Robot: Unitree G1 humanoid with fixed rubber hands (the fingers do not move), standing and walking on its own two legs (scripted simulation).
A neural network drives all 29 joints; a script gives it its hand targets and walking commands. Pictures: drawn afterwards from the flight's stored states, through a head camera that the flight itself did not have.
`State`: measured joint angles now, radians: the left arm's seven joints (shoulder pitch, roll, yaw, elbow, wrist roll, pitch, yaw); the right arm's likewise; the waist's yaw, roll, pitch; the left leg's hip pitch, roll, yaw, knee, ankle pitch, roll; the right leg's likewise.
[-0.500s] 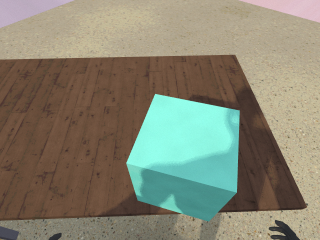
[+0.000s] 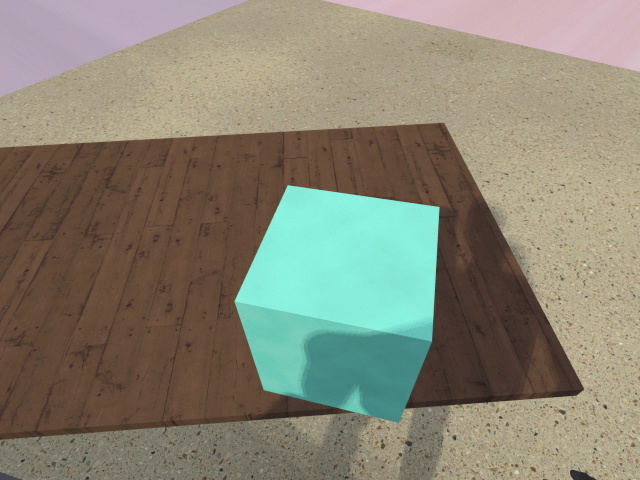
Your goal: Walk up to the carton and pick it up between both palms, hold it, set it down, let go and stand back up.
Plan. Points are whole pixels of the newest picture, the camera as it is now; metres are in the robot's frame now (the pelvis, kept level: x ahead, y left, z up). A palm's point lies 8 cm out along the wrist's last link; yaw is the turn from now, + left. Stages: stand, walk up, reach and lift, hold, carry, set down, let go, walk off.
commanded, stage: walk up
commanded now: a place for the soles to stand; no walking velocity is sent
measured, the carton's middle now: (344, 306) +0.36 -0.01 -0.01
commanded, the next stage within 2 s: stand in 0.90 s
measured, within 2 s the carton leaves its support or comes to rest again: neither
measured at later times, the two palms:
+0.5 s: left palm out of the picture +0.13 +0.30 -0.10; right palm out of the picture +0.10 -0.28 -0.09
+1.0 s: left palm out of the picture +0.10 +0.30 -0.10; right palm out of the picture +0.10 -0.29 -0.10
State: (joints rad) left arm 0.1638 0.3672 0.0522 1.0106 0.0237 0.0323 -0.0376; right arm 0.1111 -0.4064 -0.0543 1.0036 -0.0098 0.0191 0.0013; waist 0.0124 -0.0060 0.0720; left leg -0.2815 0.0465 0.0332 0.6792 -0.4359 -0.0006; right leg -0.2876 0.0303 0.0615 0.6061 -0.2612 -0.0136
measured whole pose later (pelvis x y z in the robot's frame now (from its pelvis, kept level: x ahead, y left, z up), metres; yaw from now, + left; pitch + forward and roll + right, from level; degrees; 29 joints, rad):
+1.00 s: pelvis +0.02 +0.01 +0.02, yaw +0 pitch -3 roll +0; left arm 0.08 0.33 0.01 1.14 0.00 -0.02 0.00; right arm 0.10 -0.35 -0.01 1.10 -0.01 -0.02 0.00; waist 0.00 0.01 0.06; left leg -0.06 0.00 0.01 0.32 -0.21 0.00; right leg -0.13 0.02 0.06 0.31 -0.13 0.00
